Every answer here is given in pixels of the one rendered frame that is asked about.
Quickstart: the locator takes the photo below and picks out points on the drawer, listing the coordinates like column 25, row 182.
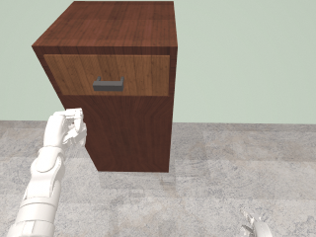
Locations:
column 144, row 75

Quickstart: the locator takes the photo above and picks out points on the robot right hand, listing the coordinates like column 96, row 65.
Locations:
column 260, row 228

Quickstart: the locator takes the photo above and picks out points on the cabinet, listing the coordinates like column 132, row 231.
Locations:
column 125, row 133

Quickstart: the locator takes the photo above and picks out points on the robot left hand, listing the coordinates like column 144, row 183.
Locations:
column 59, row 134

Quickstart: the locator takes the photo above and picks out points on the handle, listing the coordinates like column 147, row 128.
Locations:
column 108, row 86

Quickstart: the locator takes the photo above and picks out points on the robot left forearm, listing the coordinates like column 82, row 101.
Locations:
column 41, row 198

